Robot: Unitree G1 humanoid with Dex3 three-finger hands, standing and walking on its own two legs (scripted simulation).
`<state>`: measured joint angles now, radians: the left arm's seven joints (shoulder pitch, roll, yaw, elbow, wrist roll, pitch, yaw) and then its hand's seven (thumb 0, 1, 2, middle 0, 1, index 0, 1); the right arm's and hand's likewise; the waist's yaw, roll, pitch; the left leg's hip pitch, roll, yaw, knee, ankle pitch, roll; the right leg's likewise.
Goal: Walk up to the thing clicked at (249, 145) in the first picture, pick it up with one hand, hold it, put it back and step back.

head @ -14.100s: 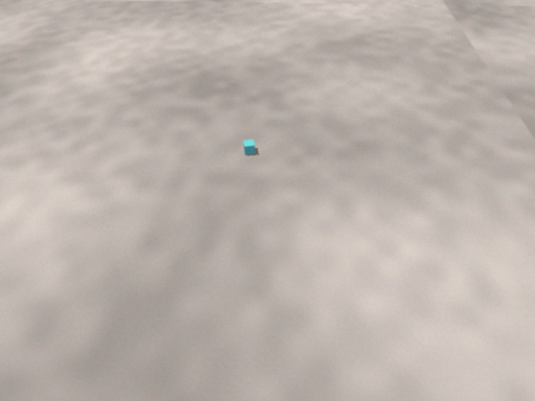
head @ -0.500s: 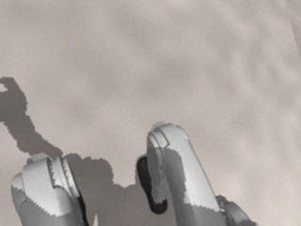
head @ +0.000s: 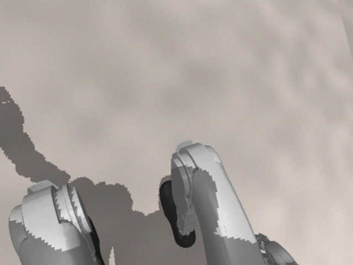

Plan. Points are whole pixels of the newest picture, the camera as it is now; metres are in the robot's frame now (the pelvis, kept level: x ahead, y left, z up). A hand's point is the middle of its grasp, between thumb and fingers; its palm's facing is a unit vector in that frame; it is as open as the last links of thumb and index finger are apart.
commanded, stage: close in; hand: left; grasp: from above
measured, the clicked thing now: out of the picture +0.51 +0.39 -0.29
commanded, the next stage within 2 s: rest palm in 0.20 s
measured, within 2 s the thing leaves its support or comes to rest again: neither
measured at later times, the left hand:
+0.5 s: hand out of the picture +0.48 +0.38 -0.19, palm faces -0.44 -0.11 -0.89, open 13.2 cm
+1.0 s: hand out of the picture +0.49 +0.37 -0.22, palm faces -0.43 -0.12 -0.89, open 13.9 cm
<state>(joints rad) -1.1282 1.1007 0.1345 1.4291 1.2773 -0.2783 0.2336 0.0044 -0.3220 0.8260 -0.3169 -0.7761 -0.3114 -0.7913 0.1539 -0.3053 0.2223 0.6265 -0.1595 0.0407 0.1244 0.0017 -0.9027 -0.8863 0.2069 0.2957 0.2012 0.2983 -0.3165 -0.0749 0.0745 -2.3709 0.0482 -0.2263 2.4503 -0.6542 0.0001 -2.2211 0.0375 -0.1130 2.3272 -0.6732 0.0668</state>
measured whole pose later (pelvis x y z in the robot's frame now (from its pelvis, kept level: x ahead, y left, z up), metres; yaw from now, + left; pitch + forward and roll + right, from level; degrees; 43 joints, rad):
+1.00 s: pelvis +0.00 +0.00 -0.01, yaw -3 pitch +29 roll -15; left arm -1.14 1.19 0.12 1.61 1.30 -0.26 0.40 0.00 -0.48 0.96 -0.22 -0.80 -0.17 -0.85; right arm 0.10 -0.33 0.33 0.59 -0.22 -0.05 0.12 0.00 -0.90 -0.89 0.21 0.30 0.20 0.30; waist -0.38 -0.14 0.16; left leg -2.37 0.06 -0.28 2.52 -0.68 0.00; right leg -2.21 0.07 -0.15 2.35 -0.67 0.08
